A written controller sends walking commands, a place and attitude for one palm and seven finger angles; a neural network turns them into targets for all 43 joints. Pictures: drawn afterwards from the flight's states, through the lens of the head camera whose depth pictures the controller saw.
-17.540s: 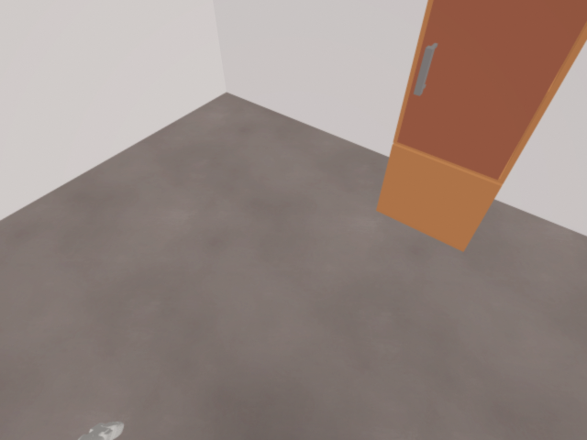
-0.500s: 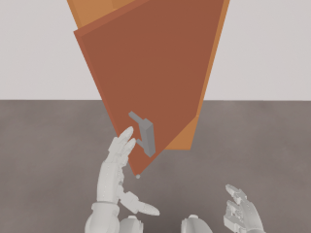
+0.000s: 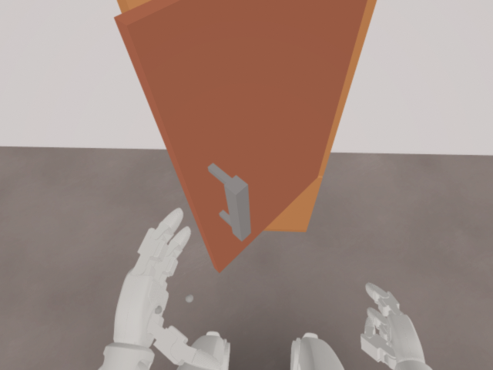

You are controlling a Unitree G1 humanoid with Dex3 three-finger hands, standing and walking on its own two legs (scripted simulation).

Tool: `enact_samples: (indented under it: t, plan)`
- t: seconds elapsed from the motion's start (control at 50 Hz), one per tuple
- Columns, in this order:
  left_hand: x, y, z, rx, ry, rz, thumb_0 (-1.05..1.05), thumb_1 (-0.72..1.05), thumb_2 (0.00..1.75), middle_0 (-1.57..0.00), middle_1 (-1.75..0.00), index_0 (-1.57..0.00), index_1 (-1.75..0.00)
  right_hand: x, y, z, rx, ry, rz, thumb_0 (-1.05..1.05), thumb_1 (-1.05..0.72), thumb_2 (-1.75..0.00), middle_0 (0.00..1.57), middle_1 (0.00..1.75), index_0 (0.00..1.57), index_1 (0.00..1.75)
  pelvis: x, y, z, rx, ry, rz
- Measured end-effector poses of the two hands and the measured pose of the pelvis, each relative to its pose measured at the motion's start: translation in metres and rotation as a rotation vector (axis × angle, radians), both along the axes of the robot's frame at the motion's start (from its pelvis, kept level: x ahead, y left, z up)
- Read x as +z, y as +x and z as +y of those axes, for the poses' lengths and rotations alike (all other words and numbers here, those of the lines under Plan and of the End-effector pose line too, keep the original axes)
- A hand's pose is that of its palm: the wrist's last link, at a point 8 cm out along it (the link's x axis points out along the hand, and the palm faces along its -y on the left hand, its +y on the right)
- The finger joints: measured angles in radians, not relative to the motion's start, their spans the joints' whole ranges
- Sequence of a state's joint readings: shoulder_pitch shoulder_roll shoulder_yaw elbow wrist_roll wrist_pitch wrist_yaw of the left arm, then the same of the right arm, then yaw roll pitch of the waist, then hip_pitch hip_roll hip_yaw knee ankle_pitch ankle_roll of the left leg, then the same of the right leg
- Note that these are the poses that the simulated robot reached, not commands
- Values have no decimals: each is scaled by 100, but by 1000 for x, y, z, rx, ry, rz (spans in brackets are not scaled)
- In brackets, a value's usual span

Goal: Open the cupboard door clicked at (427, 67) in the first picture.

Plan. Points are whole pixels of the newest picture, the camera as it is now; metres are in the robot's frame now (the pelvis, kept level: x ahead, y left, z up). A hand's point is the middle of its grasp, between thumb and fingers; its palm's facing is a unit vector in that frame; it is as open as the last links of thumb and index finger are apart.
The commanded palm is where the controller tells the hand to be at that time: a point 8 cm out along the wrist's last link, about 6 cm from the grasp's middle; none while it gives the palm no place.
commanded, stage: draw the hand back to the body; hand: left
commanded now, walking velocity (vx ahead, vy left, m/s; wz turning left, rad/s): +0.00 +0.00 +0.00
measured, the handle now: (229, 204) +0.35 +0.05 +0.07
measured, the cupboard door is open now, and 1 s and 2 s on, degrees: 49 49 49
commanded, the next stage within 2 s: step back with the hand held close in 1.52 s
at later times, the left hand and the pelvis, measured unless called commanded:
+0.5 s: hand (95, 285) +0.21 +0.18 +0.15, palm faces +0.03 -0.99 -0.16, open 16.0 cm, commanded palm +0.17 +0.23 +0.17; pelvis +0.02 +0.02 +0.05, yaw -1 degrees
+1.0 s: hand out of the picture +0.22 +0.27 +0.24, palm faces +0.35 -0.84 -0.41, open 10.8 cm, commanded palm +0.18 +0.32 +0.26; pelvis +0.03 +0.04 +0.10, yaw -2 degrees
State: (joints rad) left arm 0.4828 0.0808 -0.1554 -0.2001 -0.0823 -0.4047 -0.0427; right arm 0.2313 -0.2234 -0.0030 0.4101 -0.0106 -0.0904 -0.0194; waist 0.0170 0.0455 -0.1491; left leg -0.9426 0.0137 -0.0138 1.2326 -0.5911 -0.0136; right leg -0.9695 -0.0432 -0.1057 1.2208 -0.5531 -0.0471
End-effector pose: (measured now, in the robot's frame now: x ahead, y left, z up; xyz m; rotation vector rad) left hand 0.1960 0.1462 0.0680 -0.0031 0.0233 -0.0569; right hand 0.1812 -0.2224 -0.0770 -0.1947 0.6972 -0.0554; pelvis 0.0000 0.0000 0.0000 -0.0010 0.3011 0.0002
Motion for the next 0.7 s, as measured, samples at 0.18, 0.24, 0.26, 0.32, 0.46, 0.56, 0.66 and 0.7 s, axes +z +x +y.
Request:
enact_samples:
  t: [0.18,0.24,0.26,0.32,0.46,0.56,0.66,0.7]
  plan:
    - [45,-5,29,54,73,-21,-1,-50,31,-15,-30,-15,-30,22,-12,12,-48,39,-4,2,-91,-89,20,30,20,30,21,3,7,-12,-3,-62]
    - [56,-11,40,74,63,-16,-1,-50,31,-15,-30,-15,-30,34,-13,14,-47,32,-21,2,-91,-89,20,30,20,30,29,5,9,-9,-8,-82]
    - [58,-12,43,73,58,-14,-1,-50,31,-15,-30,-15,-30,38,-13,15,-44,26,-29,2,-91,-89,20,30,20,30,31,6,10,-8,-10,-88]
    - [61,-14,50,53,56,-8,-1,-50,30,-15,-30,-15,-30,48,-10,14,-35,3,-51,2,-90,-89,20,30,20,30,36,7,13,-4,-16,-103]
    - [77,-13,73,53,69,-25,-1,-47,32,-15,-30,-15,-30,67,0,15,-43,-20,-101,2,-90,-89,20,30,20,30,44,12,19,-4,-28,-135]
    - [102,-14,93,142,259,10,-1,-37,36,-16,-30,-16,-30,79,5,23,-70,-25,-105,2,-90,-89,20,30,20,30,57,20,24,-14,-26,-171]
    - [122,-16,107,215,339,32,-1,-23,42,-16,-30,-16,-30,85,7,35,-68,-7,-98,1,-90,-89,20,30,20,30,70,24,31,-20,-27,-213]
    - [127,-16,114,241,356,35,0,-16,45,-16,-30,-17,-30,86,6,40,-63,-3,-88,1,-90,-89,20,30,20,30,75,25,33,-24,-26,-231]
